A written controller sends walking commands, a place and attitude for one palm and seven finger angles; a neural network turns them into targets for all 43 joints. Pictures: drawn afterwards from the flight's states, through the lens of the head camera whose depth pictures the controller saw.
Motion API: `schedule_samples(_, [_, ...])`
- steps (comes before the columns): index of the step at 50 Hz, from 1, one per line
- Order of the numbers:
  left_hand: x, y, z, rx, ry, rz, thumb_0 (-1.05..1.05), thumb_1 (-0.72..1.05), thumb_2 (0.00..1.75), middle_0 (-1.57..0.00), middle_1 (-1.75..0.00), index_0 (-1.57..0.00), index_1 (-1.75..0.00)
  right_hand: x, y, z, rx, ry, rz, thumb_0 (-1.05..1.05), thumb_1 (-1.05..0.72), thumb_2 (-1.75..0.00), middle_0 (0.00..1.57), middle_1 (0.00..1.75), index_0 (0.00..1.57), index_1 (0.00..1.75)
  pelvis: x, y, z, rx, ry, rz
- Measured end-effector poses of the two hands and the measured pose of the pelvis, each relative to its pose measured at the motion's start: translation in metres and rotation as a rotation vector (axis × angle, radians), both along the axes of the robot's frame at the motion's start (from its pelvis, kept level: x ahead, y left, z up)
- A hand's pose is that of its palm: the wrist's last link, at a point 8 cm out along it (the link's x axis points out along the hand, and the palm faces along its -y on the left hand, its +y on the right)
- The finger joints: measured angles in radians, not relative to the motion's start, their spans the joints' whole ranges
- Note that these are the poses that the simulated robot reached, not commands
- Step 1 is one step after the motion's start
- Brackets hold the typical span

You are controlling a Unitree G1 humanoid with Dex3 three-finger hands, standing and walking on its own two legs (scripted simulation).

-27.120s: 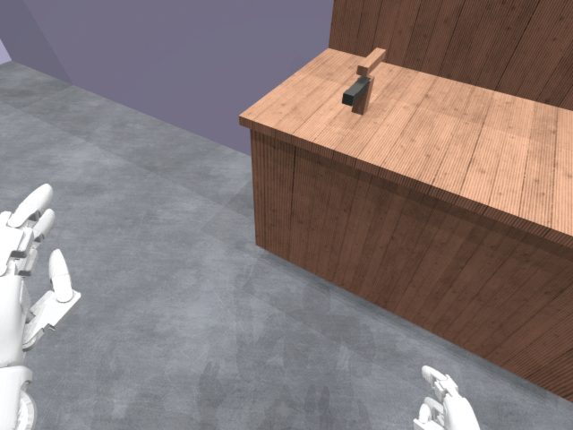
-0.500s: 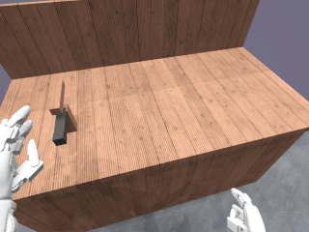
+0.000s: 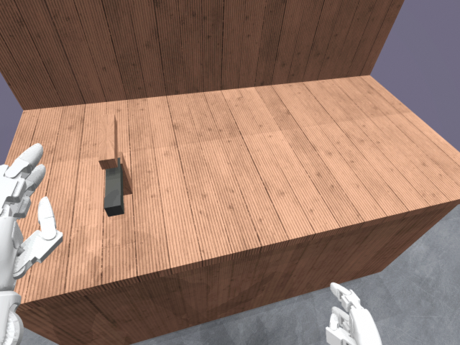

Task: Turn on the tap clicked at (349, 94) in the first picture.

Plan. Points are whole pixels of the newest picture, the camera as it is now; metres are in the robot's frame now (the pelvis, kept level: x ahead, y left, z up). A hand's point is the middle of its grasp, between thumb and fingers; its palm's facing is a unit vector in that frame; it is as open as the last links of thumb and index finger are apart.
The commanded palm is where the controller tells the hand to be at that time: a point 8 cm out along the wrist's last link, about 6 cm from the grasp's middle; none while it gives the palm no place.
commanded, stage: come to a stop and stand still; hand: left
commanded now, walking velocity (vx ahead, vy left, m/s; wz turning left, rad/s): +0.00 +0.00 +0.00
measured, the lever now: (114, 205) +0.33 +0.25 +0.04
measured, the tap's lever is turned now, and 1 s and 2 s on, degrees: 0 0 0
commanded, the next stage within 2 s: look again from close up in 0.22 s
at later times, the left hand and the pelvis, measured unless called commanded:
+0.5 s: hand (56, 210) +0.23 +0.25 +0.17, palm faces +0.42 -0.83 -0.36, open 7.4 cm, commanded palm +0.16 +0.26 +0.17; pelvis -0.01 -0.01 -0.01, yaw -2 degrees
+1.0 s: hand (81, 205) +0.25 +0.23 +0.16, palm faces +0.31 -0.88 -0.36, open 7.4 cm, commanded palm +0.19 +0.27 +0.17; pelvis +0.03 -0.01 +0.00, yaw -2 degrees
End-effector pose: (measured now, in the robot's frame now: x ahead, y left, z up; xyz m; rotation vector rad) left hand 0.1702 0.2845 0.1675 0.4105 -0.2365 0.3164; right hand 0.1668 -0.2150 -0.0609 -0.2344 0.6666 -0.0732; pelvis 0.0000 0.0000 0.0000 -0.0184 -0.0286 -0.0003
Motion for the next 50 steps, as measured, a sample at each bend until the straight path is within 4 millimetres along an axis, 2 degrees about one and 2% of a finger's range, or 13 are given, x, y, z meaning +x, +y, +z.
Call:
schedule_samples(8, [0.001,0.001,0.003,0.019,-0.006,-0.02,0.01,0.89,0.9,-0.21,-0.3,-0.21,-0.3,-0.005,0.006,-0.006,0.009,0.018,-0.003,0.02,-0.91,-0.9,0.2,0.3,0.21,0.3,-0.001,0.005,-0.001,0.004,-0.007,-0.003])
schedule_samples(16, [-0.001,-0.004,0.003,0.029,0.008,-0.01,0.01,0.89,0.9,-0.21,-0.3,-0.21,-0.3,-0.004,0.001,-0.008,0.023,0.011,-0.011,0.02,-0.91,-0.9,0.2,0.3,0.21,0.3,-0.002,0.001,-0.001,0.005,-0.007,-0.006])
schedule_samples(18, [0.008,0.008,0.018,0.176,-0.039,-0.003,0.01,0.89,0.9,-0.21,-0.3,-0.21,-0.3,-0.005,0.0,-0.009,-0.002,0.017,0.036,0.02,-0.91,-0.9,0.2,0.3,0.21,0.3,-0.007,-0.005,-0.003,0.002,0.004,0.008])
schedule_samples(21, [0.02,0.031,0.027,0.148,-0.124,0.068,0.01,0.89,0.9,-0.21,-0.3,-0.21,-0.3,-0.007,-0.004,-0.011,0.017,0.021,0.054,0.02,-0.91,-0.9,0.2,0.3,0.21,0.3,-0.011,-0.011,-0.004,0.004,0.006,-0.013])
schedule_samples(23, [0.022,0.024,0.023,0.095,-0.134,0.077,0.01,0.89,0.9,-0.21,-0.3,-0.21,-0.3,-0.009,-0.008,-0.009,0.039,-0.006,0.037,0.02,-0.91,-0.9,0.2,0.3,0.21,0.3,-0.01,-0.011,-0.005,0.007,0.002,-0.026])
schedule_samples(27, [0.02,-0.015,0.006,0.042,-0.085,-0.029,0.01,0.9,0.9,-0.2,-0.3,-0.2,-0.3,-0.013,-0.018,-0.008,0.05,-0.033,-0.01,0.02,-0.91,-0.9,0.2,0.3,0.21,0.3,-0.004,-0.01,-0.005,0.006,0.002,-0.04])
schedule_samples(29, [0.02,-0.026,-0.002,0.034,-0.055,-0.078,0.01,0.9,0.9,-0.2,-0.3,-0.2,-0.3,-0.015,-0.023,-0.008,0.034,-0.019,-0.029,0.02,-0.91,-0.9,0.2,0.3,0.21,0.3,0.0,-0.011,-0.005,0.002,0.007,-0.039])
schedule_samples(33, [0.025,-0.022,-0.007,0.05,-0.044,-0.086,0.01,0.89,0.9,-0.21,-0.3,-0.21,-0.3,-0.017,-0.03,-0.008,-0.008,0.026,-0.045,0.02,-0.91,-0.9,0.2,0.3,0.21,0.3,0.007,-0.016,-0.004,-0.004,0.016,-0.03])
schedule_samples(38, [0.036,-0.008,0.002,0.046,-0.098,-0.03,0.01,0.89,0.9,-0.21,-0.3,-0.21,-0.3,-0.007,-0.032,-0.006,-0.035,0.039,-0.038,0.02,-0.91,-0.9,0.2,0.3,0.21,0.3,0.015,-0.015,-0.003,-0.007,0.017,-0.027])
schedule_samples(42, [0.043,-0.01,0.007,0.033,-0.126,-0.041,0.01,0.89,0.9,-0.21,-0.3,-0.21,-0.3,0.008,-0.028,-0.002,-0.033,0.014,-0.029,0.02,-0.91,-0.9,0.2,0.3,0.21,0.3,0.021,-0.011,-0.003,-0.007,0.019,-0.029])
schedule_samples(50, [0.048,-0.008,0.001,0.038,-0.072,-0.07,0.01,0.89,0.9,-0.21,-0.3,-0.21,-0.3,0.034,-0.009,0.007,-0.01,-0.035,-0.016,0.02,-0.91,-0.9,0.2,0.3,0.21,0.3,0.026,-0.005,-0.003,-0.007,0.022,-0.029])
